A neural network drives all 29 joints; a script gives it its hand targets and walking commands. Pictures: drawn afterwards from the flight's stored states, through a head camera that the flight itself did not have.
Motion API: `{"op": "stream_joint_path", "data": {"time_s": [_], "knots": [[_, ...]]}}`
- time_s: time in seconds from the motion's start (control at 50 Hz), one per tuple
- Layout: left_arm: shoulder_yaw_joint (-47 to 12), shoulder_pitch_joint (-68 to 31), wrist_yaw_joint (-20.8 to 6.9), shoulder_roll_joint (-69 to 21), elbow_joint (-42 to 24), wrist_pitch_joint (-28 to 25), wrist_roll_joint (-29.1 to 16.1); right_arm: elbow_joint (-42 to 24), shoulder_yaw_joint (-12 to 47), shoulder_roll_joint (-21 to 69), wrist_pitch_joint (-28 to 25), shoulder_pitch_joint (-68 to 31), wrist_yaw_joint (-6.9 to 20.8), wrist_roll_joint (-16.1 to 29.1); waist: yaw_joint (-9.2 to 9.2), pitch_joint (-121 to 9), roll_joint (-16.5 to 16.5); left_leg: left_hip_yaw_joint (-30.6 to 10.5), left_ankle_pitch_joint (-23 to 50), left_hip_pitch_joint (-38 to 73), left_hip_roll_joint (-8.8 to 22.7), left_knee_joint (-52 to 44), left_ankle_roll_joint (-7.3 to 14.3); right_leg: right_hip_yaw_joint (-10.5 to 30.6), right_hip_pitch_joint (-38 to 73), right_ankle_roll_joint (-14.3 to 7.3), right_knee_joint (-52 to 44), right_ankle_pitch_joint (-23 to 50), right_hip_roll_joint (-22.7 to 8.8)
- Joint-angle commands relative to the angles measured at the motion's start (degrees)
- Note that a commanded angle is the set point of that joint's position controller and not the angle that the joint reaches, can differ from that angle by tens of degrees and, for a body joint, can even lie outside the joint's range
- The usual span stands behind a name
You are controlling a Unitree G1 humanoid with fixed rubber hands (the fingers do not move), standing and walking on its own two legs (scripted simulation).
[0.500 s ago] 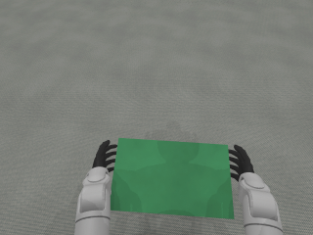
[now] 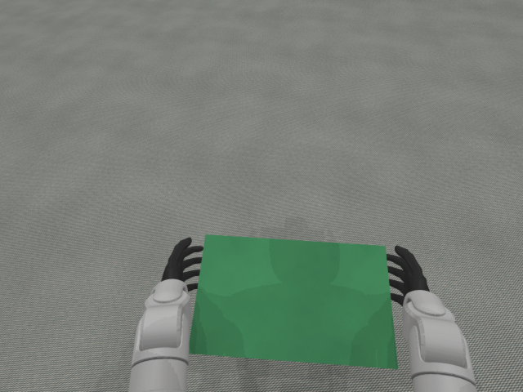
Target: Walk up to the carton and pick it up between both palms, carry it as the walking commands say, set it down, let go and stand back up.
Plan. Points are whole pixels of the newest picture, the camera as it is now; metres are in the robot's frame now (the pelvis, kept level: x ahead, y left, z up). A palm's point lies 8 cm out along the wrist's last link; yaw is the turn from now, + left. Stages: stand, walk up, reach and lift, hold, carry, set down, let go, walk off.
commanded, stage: carry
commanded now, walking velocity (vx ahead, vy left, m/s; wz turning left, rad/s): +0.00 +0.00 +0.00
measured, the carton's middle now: (288, 304) +0.28 -0.02 -0.08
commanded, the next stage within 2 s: none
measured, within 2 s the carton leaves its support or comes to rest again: neither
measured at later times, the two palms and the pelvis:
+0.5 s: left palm (194, 199) +0.47 +0.15 +0.01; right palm (378, 194) +0.46 -0.22 +0.00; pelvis +0.20 -0.02 -0.02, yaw +0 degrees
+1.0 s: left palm (216, 134) +0.68 +0.12 +0.00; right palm (365, 123) +0.68 -0.24 +0.01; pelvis +0.42 -0.05 -0.02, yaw +0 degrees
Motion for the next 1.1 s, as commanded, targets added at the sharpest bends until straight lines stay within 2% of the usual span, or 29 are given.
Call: {"op": "stream_joint_path", "data": {"time_s": [0.0, 0.04, 0.06, 0.12, 0.16, 0.2, 0.22, 0.24, 0.26, 0.32, 0.42, 0.44, 0.46, 0.48, 0.5, 0.54, 0.62, 0.64, 0.66, 0.68, 0.76, 0.88, 0.9, 0.92, 0.94, 0.96, 1.0, 1.02, 1.08], "knots": [[-37.1, -27.1, -14.0, -43.6, -13.1, -3.4, -14.6, -8.0, 37.6, 42.7, -5.6, -27.9, 15.0, 11.9, 0.24, -24.6, -6.3, -3.8, 45.0, 11.6, 5.0, -13.4, 3.4, 5.5, 13.6, -0.1, 4.4, 66.7, -8.5], [-37.0, -29.1, -13.7, -42.7, -13.9, -3.0, -13.4, -6.6, 34.8, 40.4, -6.1, -26.5, 14.7, 9.8, -0.43, -24.6, 12.0, -14.5, 105.6, 26.5, 16.6, -11.1, 12.1, 0.8, -5.6, 3.6, 16.3, 20.0, 0.9], [-37.8, -28.7, -13.9, -42.9, -13.5, -2.5, -13.5, -5.6, 34.4, 40.4, -5.9, -27.3, 14.1, 9.1, -0.66, -22.9, 19.6, -17.1, 114.4, 34.8, 19.1, -11.7, 14.6, 1.4, -15.9, 2.5, 18.3, -6.1, 3.2], [-40.0, -29.3, -14.0, -43.0, -15.4, -1.8, -16.3, -4.5, 33.6, 40.6, -4.6, -25.3, 13.2, 7.8, -0.1, -17.2, 14.8, -12.7, 111.3, 38.8, 15.4, -11.7, 10.9, 1.1, -25.3, 0.8, 11.0, -7.0, 2.7], [-39.0, -27.7, -14.3, -42.6, -15.3, -0.9, -16.0, -5.9, 34.5, 41.2, -4.2, -24.8, 12.9, 7.5, 0.02, -16.3, 12.5, -8.7, 102.6, 31.1, 13.6, -11.7, 8.3, -0.4, -15.3, 1.1, 1.3, 1.5, 3.4], [-37.2, -25.0, -14.4, -41.5, -12.7, -0.6, -14.3, -8.8, 36.3, 40.4, -4.5, -27.3, 12.3, 8.2, 1.59, -20.8, 7.1, -3.0, 88.8, 17.6, 11.8, -4.2, 4.7, 1.6, 5.4, 0.1, -9.1, 25.4, 0.8], [-35.8, -22.4, -14.4, -41.2, -10.4, -0.6, -13.3, -10.4, 38.0, 40.2, -4.6, -28.9, 11.8, 8.1, 2.51, -23.5, -4.2, 0.5, 64.1, 2.6, 7.9, 8.7, 2.0, 9.8, 21.1, -3.4, -6.4, 65.0, -5.5], [-34.0, -22.0, -14.2, -40.5, -8.5, -1.0, -13.8, -11.0, 39.2, 39.8, -4.7, -30.6, 11.7, 9.0, 3.1, -22.7, -19.7, 4.6, 16.7, -14.1, -0.3, 20.8, -0.7, 18.5, 34.1, -9.3, -5.0, 113.5, -14.4], [-33.5, -20.4, -14.0, -41.0, -5.1, -1.1, -14.2, -13.4, 40.9, 40.0, -4.6, -32.2, 12.2, 11.1, 1.72, -21.2, -26.7, 1.5, -7.0, -17.7, -2.6, 20.5, 0.9, 22.7, 35.6, -11.5, -5.5, 119.3, -17.9], [-33.5, -23.6, -14.2, -41.8, -7.9, -2.7, -13.0, -14.6, 40.9, 41.0, -5.6, -37.3, 13.0, 13.2, 2.07, -10.7, -14.0, 2.1, -5.8, -26.7, -0.8, 9.7, 0.9, 15.8, 31.7, -8.1, -7.3, 97.7, -13.0], [-38.5, -28.4, -14.0, -43.0, -14.4, -3.6, -15.9, -10.5, 38.4, 43.3, -6.0, -27.8, 13.4, 11.6, -0.44, -20.0, -12.6, 4.7, 27.8, 5.7, -0.7, -14.9, 2.5, 3.4, 18.4, -1.5, 4.2, 85.2, -9.4], [-38.5, -27.2, -14.0, -43.3, -14.6, -3.3, -15.7, -9.5, 37.5, 42.4, -6.0, -26.2, 13.7, 10.7, -0.86, -25.7, -6.2, -4.1, 53.0, 17.7, 6.0, -12.4, 7.2, 2.4, 9.2, 1.4, 14.7, 68.0, -7.4], [-38.8, -28.4, -13.9, -42.6, -15.7, -3.3, -15.5, -8.3, 36.2, 40.9, -6.3, -23.9, 13.6, 9.6, -1.82, -28.9, 7.1, -15.9, 97.7, 28.8, 16.7, -10.2, 15.8, 0.1, -3.7, 5.0, 29.1, 35.3, -0.6], [-39.5, -30.1, -14.2, -43.6, -15.6, -3.2, -15.9, -8.3, 35.0, 40.8, -6.7, -25.8, 13.0, 8.9, -0.98, -27.6, 17.0, -22.7, 117.9, 35.7, 21.6, -10.8, 22.1, 2.6, -14.6, 4.4, 32.4, -5.9, 5.5], [-39.7, -27.3, -14.5, -42.8, -15.9, -2.5, -16.2, -6.4, 34.4, 40.8, -6.3, -24.4, 12.4, 8.7, -1.3, -25.3, 18.1, -22.9, 113.2, 38.6, 22.0, -11.1, 22.2, 6.7, -21.0, 1.8, 30.4, -11.6, 3.3], [-39.7, -26.7, -14.2, -42.9, -16.5, -1.6, -17.3, -7.1, 35.5, 41.7, -5.0, -25.3, 12.3, 8.8, -0.94, -18.5, 10.2, -17.0, 103.5, 35.3, 18.7, -12.4, 16.4, 6.4, -25.6, 0.4, 21.2, -14.2, 1.3], [-37.0, -22.9, -14.2, -41.5, -13.7, -1.4, -14.0, -9.7, 37.8, 41.5, -5.5, -26.7, 12.4, 9.9, 0.91, -19.3, 8.1, -3.9, 82.8, 20.1, 13.0, -7.1, 7.2, 3.4, -2.5, 1.6, -9.9, 13.1, 1.2], [-36.4, -21.6, -14.3, -41.7, -11.9, -1.4, -13.2, -11.7, 39.3, 40.8, -5.8, -28.6, 12.1, 10.2, 1.46, -22.7, 1.9, -1.5, 67.7, 10.4, 10.5, 0.8, 4.4, 8.4, 10.4, -0.3, -9.9, 37.9, -2.4], [-35.4, -20.6, -14.3, -41.1, -11.2, -1.6, -13.2, -13.7, 40.8, 40.6, -5.9, -30.5, 11.8, 10.5, 1.8, -24.8, -11.9, 2.4, 34.5, -5.7, 5.4, 11.8, 0.8, 17.9, 26.3, -4.9, -5.9, 88.3, -11.3], [-34.2, -19.9, -14.1, -41.1, -10.2, -1.7, -14.9, -15.4, 41.4, 40.5, -5.3, -31.6, 11.8, 12.1, 1.14, -24.2, -20.6, 2.8, -1.6, -10.8, -0.5, 15.9, 0.1, 22.1, 30.0, -9.2, -6.6, 113.0, -16.6], [-33.1, -23.8, -13.6, -40.9, -10.6, -3.3, -12.1, -14.1, 41.8, 41.4, -6.1, -35.9, 13.3, 14.0, 1.53, -13.3, -12.9, 2.4, -3.6, -23.8, -0.3, 9.5, 0.7, 16.8, 31.2, -7.6, -7.0, 97.1, -12.4], [-37.0, -22.9, -13.2, -41.4, -13.3, -3.4, -13.9, -9.1, 37.8, 41.9, -5.7, -25.9, 13.5, 11.3, 0.3, -20.1, -11.1, 5.7, 25.1, 0.3, -1.8, -15.1, 1.8, 6.7, 22.8, -1.2, 3.3, 94.6, -9.1], [-37.2, -23.1, -13.4, -41.9, -13.0, -3.1, -13.8, -7.5, 36.8, 41.7, -5.7, -23.9, 13.6, 9.9, -0.92, -25.4, -6.7, -0.4, 44.7, 13.9, 3.1, -13.6, 5.1, 5.8, 13.1, 1.4, 12.6, 81.0, -8.1], [-38.0, -24.1, -13.6, -41.8, -14.6, -3.1, -14.1, -6.4, 35.7, 40.5, -5.8, -21.4, 13.5, 8.6, -2.32, -29.9, 6.1, -12.4, 89.8, 30.3, 14.0, -7.5, 13.6, 2.8, -4.0, 5.5, 29.5, 51.4, -2.9], [-38.9, -26.8, -13.8, -42.5, -16.0, -3.3, -15.3, -6.7, 34.8, 40.1, -6.2, -21.7, 12.9, 8.0, -2.37, -27.5, 17.8, -20.9, 120.1, 40.6, 20.6, -8.2, 21.5, 2.6, -20.6, 6.6, 38.7, -0.5, 5.8], [-40.1, -26.3, -14.3, -41.5, -17.4, -2.9, -16.1, -3.2, 33.3, 40.5, -6.0, -20.5, 12.2, 7.3, -2.21, -26.3, 22.4, -24.0, 117.4, 44.6, 22.8, -9.0, 23.6, 7.6, -29.2, 3.1, 38.6, -16.5, 4.6], [-40.3, -27.3, -14.0, -41.6, -17.7, -2.0, -17.9, -4.9, 34.8, 41.7, -4.5, -22.7, 11.7, 7.7, -2.21, -17.6, 9.8, -19.6, 103.4, 37.2, 20.5, -11.8, 18.3, 10.0, -33.2, 0.2, 32.2, -19.7, 2.7], [-39.4, -27.8, -14.1, -41.7, -17.3, -1.8, -18.0, -5.2, 35.2, 42.0, -4.3, -25.1, 11.7, 7.8, -1.43, -14.6, 4.8, -17.5, 97.0, 33.5, 19.4, -12.7, 16.1, 8.7, -32.6, 0.1, 24.1, -18.2, 1.5], [-37.1, -24.0, -14.4, -40.0, -14.7, -1.6, -15.5, -8.7, 37.6, 42.4, -5.3, -27.7, 11.9, 9.6, 0.54, -15.7, 5.5, -4.6, 76.5, 17.9, 14.0, -10.0, 7.8, 4.9, -8.2, 1.3, -5.8, 5.0, 0.6]]}}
